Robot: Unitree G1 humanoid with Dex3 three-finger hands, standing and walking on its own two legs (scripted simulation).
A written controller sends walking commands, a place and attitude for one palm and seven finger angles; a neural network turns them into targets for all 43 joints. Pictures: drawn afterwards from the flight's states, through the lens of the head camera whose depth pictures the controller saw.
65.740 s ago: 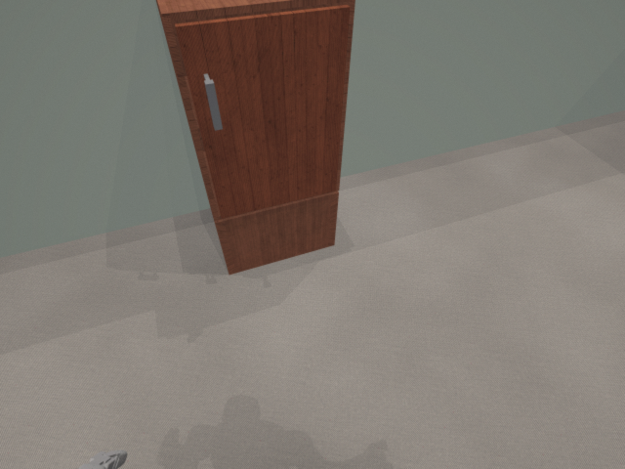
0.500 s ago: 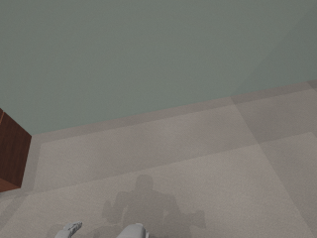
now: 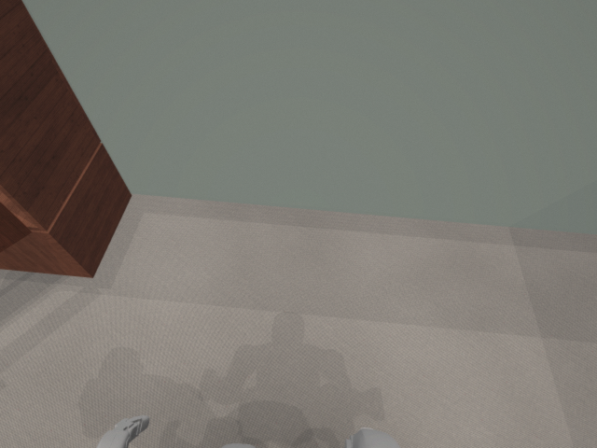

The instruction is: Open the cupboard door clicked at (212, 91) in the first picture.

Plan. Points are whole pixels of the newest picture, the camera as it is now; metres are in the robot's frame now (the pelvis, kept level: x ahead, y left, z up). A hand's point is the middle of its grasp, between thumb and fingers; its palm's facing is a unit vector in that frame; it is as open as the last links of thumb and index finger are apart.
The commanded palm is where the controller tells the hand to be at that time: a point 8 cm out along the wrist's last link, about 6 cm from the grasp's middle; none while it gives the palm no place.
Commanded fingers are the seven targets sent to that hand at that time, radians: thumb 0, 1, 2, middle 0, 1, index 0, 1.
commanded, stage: turn to face it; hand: left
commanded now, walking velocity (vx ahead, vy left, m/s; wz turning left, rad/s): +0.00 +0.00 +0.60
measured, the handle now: out of the picture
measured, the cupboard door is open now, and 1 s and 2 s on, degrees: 55 55 55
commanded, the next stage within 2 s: take the last steps up to it in 1.38 s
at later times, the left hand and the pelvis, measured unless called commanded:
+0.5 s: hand out of the picture -0.02 +0.18 -0.18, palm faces +0.37 -0.90 -0.21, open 7.3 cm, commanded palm none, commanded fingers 0.00 0.90 0.90 -0.20 -0.30 -0.20 -0.30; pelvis +0.01 -0.03 -0.01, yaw +20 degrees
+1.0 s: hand out of the picture -0.02 +0.15 -0.15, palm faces +0.59 -0.76 -0.28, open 7.3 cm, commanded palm none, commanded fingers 0.00 0.90 0.90 -0.20 -0.30 -0.20 -0.30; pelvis +0.03 -0.07 +0.00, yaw +37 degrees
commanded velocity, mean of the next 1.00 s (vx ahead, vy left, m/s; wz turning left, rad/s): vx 0.00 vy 0.00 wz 0.59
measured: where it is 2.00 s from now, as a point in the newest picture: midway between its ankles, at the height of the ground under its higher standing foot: outside the picture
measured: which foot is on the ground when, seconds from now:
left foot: down 0.00-0.10, up 0.12-0.46, down 0.48-0.86, up 0.88-1.00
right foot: up 0.00-0.08, down 0.10-0.48, up 0.50-0.84, down 0.86-1.00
